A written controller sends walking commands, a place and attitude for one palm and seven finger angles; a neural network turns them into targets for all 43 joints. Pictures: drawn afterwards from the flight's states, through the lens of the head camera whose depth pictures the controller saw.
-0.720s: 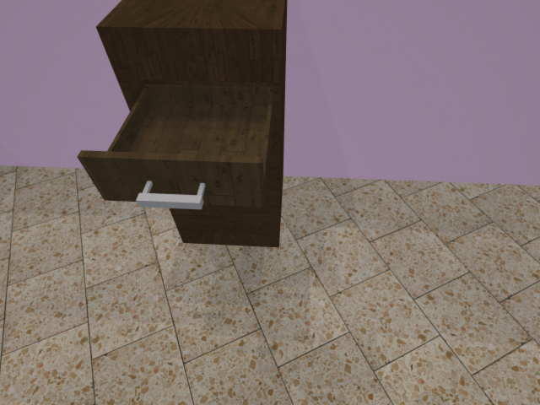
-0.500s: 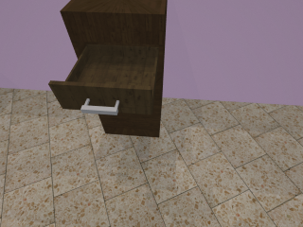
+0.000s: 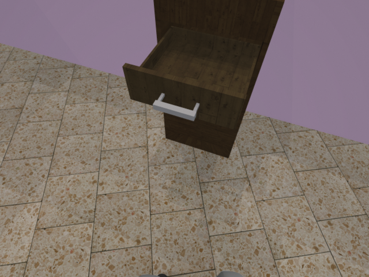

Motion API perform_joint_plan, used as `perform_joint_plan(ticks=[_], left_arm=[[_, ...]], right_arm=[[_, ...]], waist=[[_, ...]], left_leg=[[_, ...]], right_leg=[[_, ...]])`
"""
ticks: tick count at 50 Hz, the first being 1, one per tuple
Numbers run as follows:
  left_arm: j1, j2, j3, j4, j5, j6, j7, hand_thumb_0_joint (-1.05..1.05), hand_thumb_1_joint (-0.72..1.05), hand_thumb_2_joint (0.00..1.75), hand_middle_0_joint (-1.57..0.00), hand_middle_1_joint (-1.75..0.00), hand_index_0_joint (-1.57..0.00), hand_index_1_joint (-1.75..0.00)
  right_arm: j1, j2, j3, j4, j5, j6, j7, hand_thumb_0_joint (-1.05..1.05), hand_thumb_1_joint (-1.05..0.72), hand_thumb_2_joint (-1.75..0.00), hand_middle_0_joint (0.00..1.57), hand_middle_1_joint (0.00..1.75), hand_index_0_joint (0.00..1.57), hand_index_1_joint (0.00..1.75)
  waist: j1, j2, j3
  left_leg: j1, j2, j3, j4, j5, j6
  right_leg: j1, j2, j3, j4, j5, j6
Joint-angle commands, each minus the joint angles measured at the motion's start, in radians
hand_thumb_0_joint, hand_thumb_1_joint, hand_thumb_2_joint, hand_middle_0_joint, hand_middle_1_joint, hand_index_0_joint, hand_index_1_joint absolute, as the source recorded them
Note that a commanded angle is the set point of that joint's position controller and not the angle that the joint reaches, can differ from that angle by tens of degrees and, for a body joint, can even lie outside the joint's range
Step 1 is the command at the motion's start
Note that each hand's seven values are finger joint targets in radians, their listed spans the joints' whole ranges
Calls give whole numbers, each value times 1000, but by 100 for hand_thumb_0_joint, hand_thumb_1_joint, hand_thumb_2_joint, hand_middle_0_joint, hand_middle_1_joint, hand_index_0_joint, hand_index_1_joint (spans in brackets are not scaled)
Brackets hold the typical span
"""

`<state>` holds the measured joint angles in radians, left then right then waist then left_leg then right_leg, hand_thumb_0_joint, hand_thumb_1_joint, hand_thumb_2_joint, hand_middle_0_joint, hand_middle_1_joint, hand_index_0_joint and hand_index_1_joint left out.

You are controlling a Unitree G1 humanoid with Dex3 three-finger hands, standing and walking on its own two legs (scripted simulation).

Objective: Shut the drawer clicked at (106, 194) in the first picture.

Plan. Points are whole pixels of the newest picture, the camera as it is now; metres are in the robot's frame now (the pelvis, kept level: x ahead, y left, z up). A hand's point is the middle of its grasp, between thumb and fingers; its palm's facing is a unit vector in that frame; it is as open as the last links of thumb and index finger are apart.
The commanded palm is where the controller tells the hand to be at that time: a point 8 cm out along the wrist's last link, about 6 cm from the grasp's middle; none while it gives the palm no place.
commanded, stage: stand and wait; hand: left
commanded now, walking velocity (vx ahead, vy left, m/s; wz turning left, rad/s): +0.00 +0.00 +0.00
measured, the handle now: (176, 105) +0.59 +0.06 -0.05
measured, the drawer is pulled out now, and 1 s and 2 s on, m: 0.30 0.30 0.30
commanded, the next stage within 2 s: turn or walk to find it in 0.80 s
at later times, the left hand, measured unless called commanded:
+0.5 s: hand out of the picture +0.08 +0.18 -0.16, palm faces +0.00 -0.96 -0.28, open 7.4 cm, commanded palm none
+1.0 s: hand (101, 270) +0.14 +0.21 -0.15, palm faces -0.02 -0.94 -0.35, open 7.4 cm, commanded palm none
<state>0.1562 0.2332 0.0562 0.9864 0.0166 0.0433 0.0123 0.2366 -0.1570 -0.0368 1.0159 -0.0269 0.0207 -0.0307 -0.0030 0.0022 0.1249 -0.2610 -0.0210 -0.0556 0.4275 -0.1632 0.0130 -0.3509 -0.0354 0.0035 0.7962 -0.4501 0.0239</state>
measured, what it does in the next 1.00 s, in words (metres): steps on the spot: right foot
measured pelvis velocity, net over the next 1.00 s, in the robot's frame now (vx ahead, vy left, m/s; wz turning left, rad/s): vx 0.03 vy -0.04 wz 0.00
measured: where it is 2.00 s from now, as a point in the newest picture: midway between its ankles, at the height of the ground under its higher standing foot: outside the picture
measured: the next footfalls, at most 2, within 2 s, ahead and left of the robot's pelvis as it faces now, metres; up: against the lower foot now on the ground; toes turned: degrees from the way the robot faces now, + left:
right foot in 0.08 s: +0.04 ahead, -0.14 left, +0.00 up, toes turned +0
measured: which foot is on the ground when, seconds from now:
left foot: down 0.00-1.00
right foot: up 0.00-0.06, down 0.08-1.00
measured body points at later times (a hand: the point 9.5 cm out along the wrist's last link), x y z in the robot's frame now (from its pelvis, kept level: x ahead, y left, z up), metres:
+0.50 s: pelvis +0.02 -0.04 +0.00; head +0.06 -0.05 +0.45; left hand +0.08 +0.23 -0.14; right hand +0.07 -0.32 -0.15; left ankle +0.04 +0.11 -0.74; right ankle +0.00 -0.14 -0.74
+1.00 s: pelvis +0.03 -0.04 +0.00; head +0.06 -0.05 +0.45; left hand +0.14 +0.26 -0.12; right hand +0.10 -0.33 -0.14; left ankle +0.04 +0.11 -0.74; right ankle +0.00 -0.14 -0.74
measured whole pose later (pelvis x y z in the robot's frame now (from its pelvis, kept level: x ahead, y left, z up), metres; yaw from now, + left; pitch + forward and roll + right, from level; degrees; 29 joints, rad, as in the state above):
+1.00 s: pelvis +0.03 -0.04 +0.00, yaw +0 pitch -2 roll +0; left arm 0.06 0.33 0.03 1.07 0.01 -0.01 0.00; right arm 0.12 -0.33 -0.02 1.09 -0.01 0.01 -0.01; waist -0.02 0.01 0.09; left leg -0.14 0.03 -0.06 0.35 -0.18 -0.05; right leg -0.09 0.02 0.00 0.36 -0.25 -0.02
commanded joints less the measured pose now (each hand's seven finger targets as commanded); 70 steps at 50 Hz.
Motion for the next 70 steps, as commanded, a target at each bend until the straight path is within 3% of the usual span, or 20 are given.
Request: perform_joint_plan(ticks=[1,2,3,4,5,6,7,9,13,15,20,30,39,43,46,52,64,70], left_arm=[[102,59,8,-12,-3,-25,10,0,90,90,-20,-30,-20,-30],[134,82,11,5,2,-32,15,0,90,90,-20,-30,-20,-30],[132,139,17,11,7,-43,21,0,90,90,-20,-30,-20,-30],[95,186,23,2,5,-48,20,0,90,90,-20,-30,-20,-30],[44,205,20,-7,5,-46,15,0,90,90,-20,-30,-20,-30],[5,203,16,-11,7,-44,10,0,90,90,-20,-30,-20,-30],[-4,178,13,-8,5,-48,11,0,90,90,-20,-30,-20,-30],[9,168,11,11,-2,-54,12,0,90,90,-20,-30,-20,-30],[16,174,12,37,-5,-58,12,0,90,90,-20,-30,-20,-30],[19,190,16,46,-5,-64,12,0,90,90,-20,-30,-20,-30],[0,213,23,56,-6,-73,11,0,90,90,-20,-30,-20,-30],[-67,263,23,54,-7,-76,6,0,90,90,-20,-30,-20,-30],[-99,304,19,44,-7,-81,3,0,90,90,-20,-30,-20,-30],[-110,305,17,36,-10,-77,4,0,90,90,-20,-30,-20,-30],[-88,271,9,37,-11,-65,8,0,90,90,-20,-30,-20,-30],[-105,301,14,31,-9,-72,5,0,90,90,-20,-30,-20,-30],[-81,296,13,53,-8,-75,2,0,90,90,-20,-30,-20,-30],[-83,302,11,60,-8,-76,2,0,90,90,-20,-30,-20,-30]], right_arm=[[33,-179,-42,-36,8,-11,-13,0,-90,-90,20,30,20,30],[16,-160,-38,-39,16,-9,-11,0,-90,-90,20,30,20,30],[6,-128,-34,-50,26,-5,-6,0,-90,-90,20,30,20,30],[2,-107,-28,-59,26,-2,3,0,-90,-90,20,30,20,30],[19,-121,-29,-46,18,-2,10,0,-90,-90,20,30,20,30],[45,-135,-33,-25,15,-5,16,0,-90,-90,20,30,20,30],[38,-140,-34,-10,11,-3,13,0,-90,-90,20,30,20,30],[16,-165,-35,-6,15,-12,7,0,-90,-90,20,30,20,30],[-16,-206,-30,18,13,-23,5,0,-90,-90,20,30,20,30],[-32,-225,-30,23,14,-31,2,0,-90,-90,20,30,20,30],[-61,-266,-32,26,14,-41,-3,0,-90,-90,20,30,20,30],[-105,-324,-28,30,12,-43,-1,0,-90,-90,20,30,20,30],[-135,-361,-24,28,13,-43,4,0,-90,-90,20,30,20,30],[-138,-368,-22,23,13,-39,7,0,-90,-90,20,30,20,30],[-119,-329,-13,28,13,-30,8,0,-90,-90,20,30,20,30],[-136,-362,-22,26,15,-36,6,0,-90,-90,20,30,20,30],[-148,-360,-23,32,18,-41,2,0,-90,-90,20,30,20,30],[-150,-367,-25,33,17,-43,1,0,-90,-90,20,30,20,30]], waist=[[9,134,-148],[24,48,-132],[12,-87,-115],[0,-169,-73],[-23,-133,-58],[-44,-85,-68],[-38,-139,-65],[-29,-140,-58],[-20,-26,-53],[-14,7,-82],[-7,0,-145],[-6,12,-153],[-3,-34,-154],[-7,-28,-154],[-5,-2,-162],[-8,-7,-153],[-4,-5,-146],[-7,-12,-154]], left_leg=[[41,186,-160,-97,74,90],[-13,130,-126,-44,-17,50],[-57,52,-56,33,-130,-2],[-23,19,-7,71,-170,-25],[53,19,2,79,-159,-24],[137,17,2,68,-128,-17],[129,27,-14,67,-69,-11],[124,54,-30,28,21,-6],[106,92,-48,-39,39,-8],[118,103,-47,-47,87,-7],[153,116,-38,-52,160,-8],[174,130,-30,-85,192,-15],[197,136,-27,-107,204,-17],[178,133,-33,-98,233,-19],[165,130,-40,-80,255,-21],[180,128,-48,-85,244,-16],[205,129,-48,-112,184,-11],[213,132,-47,-113,203,-10]], right_leg=[[155,26,-36,-284,128,-7],[211,4,16,-420,198,-16],[202,-121,186,-513,152,-63],[108,-223,249,-573,118,-120],[21,-238,246,-572,40,-146],[-69,-189,198,-548,-76,-131],[-52,-121,169,-531,-30,-109],[10,-93,127,-506,124,-91],[79,-61,109,-498,153,-73],[127,-61,99,-482,250,-76],[208,-67,89,-471,416,-80],[253,-71,90,-496,478,-76],[265,-69,96,-516,504,-66],[282,-75,78,-490,518,-62],[284,-77,61,-465,496,-53],[273,-73,72,-488,487,-60],[266,-68,81,-531,418,-58],[274,-74,76,-534,447,-58]])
